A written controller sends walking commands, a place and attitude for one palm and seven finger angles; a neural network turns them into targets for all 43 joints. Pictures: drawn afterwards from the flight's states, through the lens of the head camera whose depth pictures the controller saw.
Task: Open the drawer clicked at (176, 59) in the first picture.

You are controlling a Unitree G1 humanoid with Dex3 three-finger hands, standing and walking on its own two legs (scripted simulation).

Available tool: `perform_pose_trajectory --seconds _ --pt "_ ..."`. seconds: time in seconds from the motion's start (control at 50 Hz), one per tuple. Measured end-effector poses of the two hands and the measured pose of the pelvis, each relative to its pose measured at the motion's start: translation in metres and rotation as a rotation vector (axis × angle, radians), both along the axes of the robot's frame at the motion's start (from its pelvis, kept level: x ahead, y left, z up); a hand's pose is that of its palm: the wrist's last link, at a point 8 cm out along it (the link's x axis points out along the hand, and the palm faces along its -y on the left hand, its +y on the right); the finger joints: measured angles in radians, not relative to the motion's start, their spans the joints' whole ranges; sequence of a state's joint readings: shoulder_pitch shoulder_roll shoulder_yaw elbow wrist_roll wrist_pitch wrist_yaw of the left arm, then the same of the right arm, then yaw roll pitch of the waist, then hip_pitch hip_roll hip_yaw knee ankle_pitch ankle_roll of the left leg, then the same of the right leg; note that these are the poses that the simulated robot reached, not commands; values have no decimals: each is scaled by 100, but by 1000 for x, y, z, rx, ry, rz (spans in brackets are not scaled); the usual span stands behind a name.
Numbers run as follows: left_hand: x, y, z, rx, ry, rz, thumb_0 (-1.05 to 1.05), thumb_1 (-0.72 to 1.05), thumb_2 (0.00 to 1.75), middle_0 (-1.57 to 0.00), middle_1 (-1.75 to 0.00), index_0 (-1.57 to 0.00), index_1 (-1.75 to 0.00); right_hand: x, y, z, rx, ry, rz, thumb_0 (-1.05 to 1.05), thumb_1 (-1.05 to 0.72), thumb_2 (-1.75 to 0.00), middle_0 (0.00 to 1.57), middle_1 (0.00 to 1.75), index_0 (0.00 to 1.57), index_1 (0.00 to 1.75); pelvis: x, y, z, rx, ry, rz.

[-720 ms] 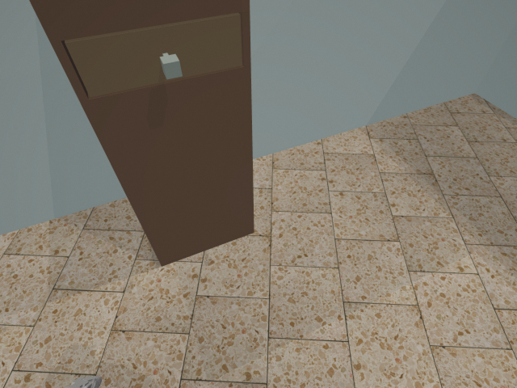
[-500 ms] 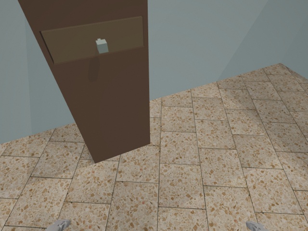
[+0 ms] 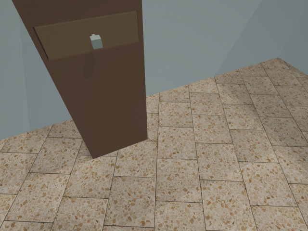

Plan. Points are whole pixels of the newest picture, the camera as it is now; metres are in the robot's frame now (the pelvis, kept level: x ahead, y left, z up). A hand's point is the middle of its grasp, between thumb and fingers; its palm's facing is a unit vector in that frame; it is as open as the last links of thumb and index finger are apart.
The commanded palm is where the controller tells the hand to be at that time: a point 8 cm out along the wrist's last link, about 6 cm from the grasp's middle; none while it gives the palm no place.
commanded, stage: stand and wait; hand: left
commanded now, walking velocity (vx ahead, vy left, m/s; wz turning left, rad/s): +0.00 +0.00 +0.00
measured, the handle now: (95, 39) +0.76 +0.28 +0.12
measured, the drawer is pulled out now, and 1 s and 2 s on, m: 0.00 0.00 0.00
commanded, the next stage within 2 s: look at it before walking up in 0.16 s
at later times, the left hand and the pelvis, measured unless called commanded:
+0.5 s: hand out of the picture +0.07 +0.25 -0.15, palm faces -0.03 -0.94 -0.33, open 7.4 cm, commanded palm none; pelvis -0.01 +0.00 +0.00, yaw +0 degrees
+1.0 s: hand out of the picture +0.06 +0.25 -0.16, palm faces +0.02 -0.94 -0.33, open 7.4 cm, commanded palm none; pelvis -0.02 +0.01 +0.00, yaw +2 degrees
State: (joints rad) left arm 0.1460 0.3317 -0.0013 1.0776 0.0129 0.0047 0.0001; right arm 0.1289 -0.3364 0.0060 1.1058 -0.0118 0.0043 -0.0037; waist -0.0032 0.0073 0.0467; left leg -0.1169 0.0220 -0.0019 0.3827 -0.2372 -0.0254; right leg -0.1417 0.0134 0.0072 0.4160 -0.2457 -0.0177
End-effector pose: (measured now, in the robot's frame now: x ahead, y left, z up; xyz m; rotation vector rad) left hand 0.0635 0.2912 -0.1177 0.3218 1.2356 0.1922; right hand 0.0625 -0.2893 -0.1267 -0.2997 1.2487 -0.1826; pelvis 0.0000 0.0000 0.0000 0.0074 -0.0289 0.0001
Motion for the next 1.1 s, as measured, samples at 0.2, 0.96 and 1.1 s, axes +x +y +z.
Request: perform_pose_trajectory --seconds 0.2,0.96,1.1 --pt "3 -4 1 -10 -29 -12 0 91 89 -20 -30 -20 -30 -7 1 2 4 -13 -6 1 -90 -90 20 29 20 30 -7 0 1 -1 -5 -4" --pt "-13 8 -2 -6 -17 28 0 91 89 -20 -30 -20 -30 -3 15 2 5 -18 19 1 -90 -90 20 29 20 30 -14 10 0 -2 2 26" --pt "-34 -2 -19 -52 -46 98 0 91 89 -20 -30 -20 -30 -6 42 -14 46 24 63 1 -91 -90 20 29 20 29 -23 16 -11 -19 6 107"
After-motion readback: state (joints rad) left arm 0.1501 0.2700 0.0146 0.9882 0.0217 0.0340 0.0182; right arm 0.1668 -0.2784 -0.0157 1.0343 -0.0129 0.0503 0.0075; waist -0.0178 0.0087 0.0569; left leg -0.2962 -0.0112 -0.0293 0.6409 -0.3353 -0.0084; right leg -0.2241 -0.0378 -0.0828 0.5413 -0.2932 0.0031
